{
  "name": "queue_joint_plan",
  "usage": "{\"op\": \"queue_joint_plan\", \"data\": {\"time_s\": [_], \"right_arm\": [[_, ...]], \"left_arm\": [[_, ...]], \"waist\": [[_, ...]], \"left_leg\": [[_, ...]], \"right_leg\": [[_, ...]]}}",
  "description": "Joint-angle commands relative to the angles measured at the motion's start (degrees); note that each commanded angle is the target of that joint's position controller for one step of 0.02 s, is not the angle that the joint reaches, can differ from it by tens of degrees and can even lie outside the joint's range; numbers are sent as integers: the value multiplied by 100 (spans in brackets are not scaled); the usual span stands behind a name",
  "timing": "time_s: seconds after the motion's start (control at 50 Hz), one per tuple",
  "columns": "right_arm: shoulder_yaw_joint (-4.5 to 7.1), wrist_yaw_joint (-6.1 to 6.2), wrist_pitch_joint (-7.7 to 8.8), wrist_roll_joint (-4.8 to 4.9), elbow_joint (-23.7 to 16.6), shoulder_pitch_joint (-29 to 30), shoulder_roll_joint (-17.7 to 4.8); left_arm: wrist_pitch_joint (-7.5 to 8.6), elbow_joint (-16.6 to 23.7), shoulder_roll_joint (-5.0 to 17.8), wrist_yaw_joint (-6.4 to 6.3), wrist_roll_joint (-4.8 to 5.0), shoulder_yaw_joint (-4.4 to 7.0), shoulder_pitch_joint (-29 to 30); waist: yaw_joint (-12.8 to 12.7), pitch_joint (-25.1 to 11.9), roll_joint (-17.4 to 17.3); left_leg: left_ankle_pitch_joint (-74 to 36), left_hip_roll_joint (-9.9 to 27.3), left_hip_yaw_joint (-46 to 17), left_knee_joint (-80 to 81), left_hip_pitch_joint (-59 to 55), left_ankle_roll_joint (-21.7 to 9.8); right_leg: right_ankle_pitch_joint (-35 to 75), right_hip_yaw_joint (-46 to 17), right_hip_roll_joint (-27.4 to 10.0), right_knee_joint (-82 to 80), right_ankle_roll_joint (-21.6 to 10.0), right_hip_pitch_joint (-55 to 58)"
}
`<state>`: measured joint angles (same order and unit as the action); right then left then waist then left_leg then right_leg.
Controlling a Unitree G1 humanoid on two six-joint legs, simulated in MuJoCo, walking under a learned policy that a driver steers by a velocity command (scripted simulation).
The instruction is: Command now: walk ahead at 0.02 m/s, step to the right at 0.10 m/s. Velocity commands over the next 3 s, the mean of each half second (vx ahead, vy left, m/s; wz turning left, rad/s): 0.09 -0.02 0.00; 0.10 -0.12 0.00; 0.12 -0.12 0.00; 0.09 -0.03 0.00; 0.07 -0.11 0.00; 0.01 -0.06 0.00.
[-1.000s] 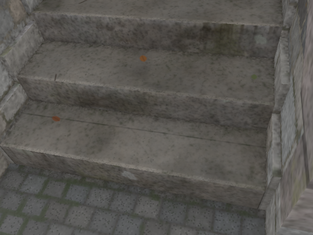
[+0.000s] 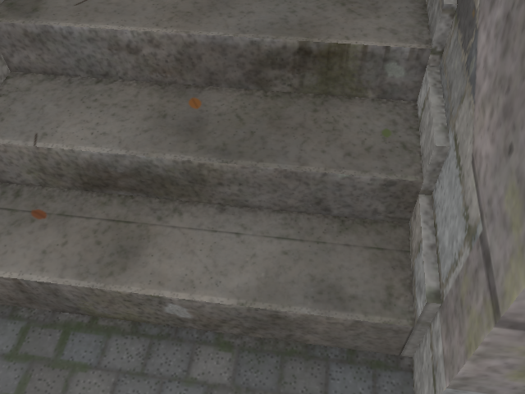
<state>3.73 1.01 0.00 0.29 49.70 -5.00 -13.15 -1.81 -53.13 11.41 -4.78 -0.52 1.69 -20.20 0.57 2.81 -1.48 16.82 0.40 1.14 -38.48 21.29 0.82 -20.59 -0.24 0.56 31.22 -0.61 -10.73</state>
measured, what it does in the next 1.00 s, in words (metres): steps on the spot: right foot, then left foot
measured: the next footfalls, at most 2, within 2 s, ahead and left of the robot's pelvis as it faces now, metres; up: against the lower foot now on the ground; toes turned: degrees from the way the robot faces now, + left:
right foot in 0.32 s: +0.00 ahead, -0.11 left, +0.00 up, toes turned +0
left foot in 0.72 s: +0.08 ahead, +0.14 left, +0.00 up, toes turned +2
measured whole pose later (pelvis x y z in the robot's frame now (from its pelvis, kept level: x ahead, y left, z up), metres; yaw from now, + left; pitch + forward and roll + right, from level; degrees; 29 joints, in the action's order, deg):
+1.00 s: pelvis +0.05 -0.02 +0.00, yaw +2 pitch -1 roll +1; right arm 3.9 4.7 -1.3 0.8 50.9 -13.8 -16.3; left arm 0.9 -45.8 12.1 0.4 -2.4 1.4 -15.3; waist -0.6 4.0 0.8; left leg 19.8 2.9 -0.8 -34.2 14.4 2.7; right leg -12.5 1.0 -1.0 33.3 2.0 -17.2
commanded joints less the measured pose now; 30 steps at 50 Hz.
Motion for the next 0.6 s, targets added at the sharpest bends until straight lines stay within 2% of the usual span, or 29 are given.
{"op": "queue_joint_plan", "data": {"time_s": [0.02, 0.04, 0.06, 0.08, 0.1, 0.14, 0.18, 0.22, 0.24, 0.26, 0.28, 0.3, 0.32, 0.34, 0.36, 0.38, 0.4, 0.42, 0.44, 0.46, 0.48, 0.52, 0.54, 0.56, 0.58, 0.6], "right_arm": [[104, 13, 68, 49, -19, -676, -498], [140, 37, 61, -104, -37, -840, -1072], [108, 26, 57, -169, -21, -749, -985], [68, 38, 89, -158, -174, -350, -852], [86, 99, 93, -143, -211, -98, -892], [98, 201, 73, -67, -304, 259, -935], [73, 260, -26, -74, -298, 412, -802], [107, 316, -126, -48, -315, 348, -852], [144, 355, -173, -13, -317, 196, -946], [191, 412, -208, 28, -420, 135, -1035], [214, 446, -241, 100, -473, 152, -1101], [237, 448, -247, 197, -510, 62, -1084], [58, 204, -276, -229, -237, -139, -387], [78, 84, -295, -346, -511, 103, -217], [157, -4, -302, -312, -358, -67, -502], [191, -114, -278, -233, -196, -306, -553], [181, -232, -175, -262, 57, -687, -611], [226, -282, -148, -335, 211, -715, -705], [223, -312, -157, -430, 278, -695, -698], [199, -290, -211, -424, 182, -319, -574], [165, -276, -253, -396, 239, -467, -466], [172, -242, -302, -333, 322, -561, -489], [191, -219, -322, -336, 321, -519, -534], [213, -23, -131, 159, -103, -435, -573], [139, 65, -75, 180, -257, -13, -562], [85, 113, -66, 149, -335, 409, -516]], "left_arm": [[101, 203, 505, 78, -59, 30, -347], [148, 172, 241, 85, -128, -25, -861], [112, 186, 477, 48, -59, 45, -761], [40, 227, 823, 20, 34, 178, -396], [-32, 237, 826, 8, 59, 221, -249], [-164, 232, 645, 0, -30, 220, -224], [-167, 275, 398, 16, -24, 157, -162], [-122, 316, 240, 29, 2, 76, -71], [-108, 322, 256, 51, 13, 57, -43], [-108, 291, 371, 87, 0, 55, -92], [-109, 201, 439, 147, 2, 77, -349], [-120, 159, 560, 217, -27, 104, -487], [135, 108, 353, 239, -249, 20, -1251], [214, -19, 1662, 210, -317, 347, -1666], [221, 20, 1687, 147, -396, 391, -1165], [245, 217, 1438, 163, -388, 325, -364], [280, 412, 1078, 196, -170, 231, 313], [328, 430, 807, 181, -93, 166, 327], [370, 324, 615, 190, -59, 113, 82], [460, 241, 588, 202, -176, 122, -277], [526, 128, 642, 233, -172, 150, -544], [629, 119, 681, 265, -176, 174, -711], [662, 141, 692, 265, -166, 180, -744], [352, 72, 194, 49, 131, -42, -112], [181, 303, 320, -15, 39, -59, 131], [80, 320, 555, -15, -81, 22, -279]], "waist": [[342, -540, 351], [72, -904, -1017], [184, -1306, -1296], [168, -868, -796], [109, -740, -538], [-16, -480, -365], [-62, -285, -506], [23, -371, -730], [92, -424, -787], [105, -523, -790], [-79, -573, -742], [-180, -564, -553], [-745, -698, 349], [-620, -128, 1194], [-406, 18, 568], [28, 345, 437], [236, 252, 807], [182, 192, 976], [71, 130, 935], [-70, 405, 505], [-75, 307, 491], [-136, 241, 796], [-176, 236, 961], [399, 8, 1896], [233, 144, 2198], [-184, 214, 2077]], "left_leg": [[-2232, 168, -286, 1985, -2191, -102], [-4550, 1478, -1682, 1508, -2875, -921], [-4673, 2201, -2508, 1738, -1967, -1874], [-4448, 2101, -2452, 1764, -1570, -2027], [-3890, 1885, -2083, 1719, -1375, -1882], [-3043, 1535, -1518, 1828, -859, -1505], [-2806, 1155, -1003, 1907, -422, -1311], [-2721, 1139, -980, 1917, -530, -1364], [-2569, 1259, -1176, 1930, -715, -1426], [-2510, 1331, -1376, 1911, -829, -1469], [-2119, 1310, -1426, 1840, -798, -1399], [-1408, 1158, -1375, 1697, -590, -1192], [781, -26, -309, 194, 896, -707], [1139, -560, -1042, -1305, 2089, -373], [837, -447, -1806, -2054, 2090, -459], [350, -432, -1913, -2432, 2235, -502], [-69, -432, -1666, -2339, 2000, -465], [-361, -413, -1360, -2635, 1868, -336], [-589, -370, -1241, -2825, 1771, -231], [-648, -413, -1394, -3162, 2020, -107], [-682, -427, -1469, -3189, 1975, -36], [-768, -471, -1430, -3167, 1770, 80], [-797, -488, -1383, -3156, 1740, 119], [-297, -69, -653, -2012, 467, 316], [-338, -116, 4, -1284, 5, 436], [-168, -205, 314, -911, -28, 500]], "right_leg": [[2544, -408, -417, 320, -242, -851], [-143, -147, -53, 1083, 122, -1660], [-1698, -185, -80, 2009, 378, -1061], [-1955, -186, -54, 3105, 641, -1274], [-1855, -144, -45, 3802, 746, -1514], [-1420, -187, -181, 3834, 810, -1488], [-1282, 63, -74, 2881, 822, -1025], [-1276, 178, -38, 1654, 733, -655], [-1138, 184, -62, 1043, 626, -573], [-750, 210, 1, 426, 517, -354], [-37, 303, 61, -352, 354, -10], [393, 231, 119, -958, 147, 356], [109, -1219, -1059, -2386, 346, 1889], [-259, -3535, -2581, -2448, 93, 1104], [-554, -3647, -2776, -2348, -175, 726], [-915, -2973, -2396, -2244, -149, 547], [-788, -2098, -1735, -2293, 74, 503], [-117, -1674, -1452, -2230, 155, 651], [564, -1319, -1346, -2119, 114, 692], [1520, -1286, -1586, -1878, 4, 707], [2112, -1098, -1610, -1718, -22, 763], [2693, -855, -1577, -1566, -165, 668], [2774, -830, -1577, -1533, -277, 650], [2070, 449, -580, -1519, -675, -79], [1766, 582, -275, -1476, -649, -491], [1494, 336, -411, -1461, -703, -445]]}}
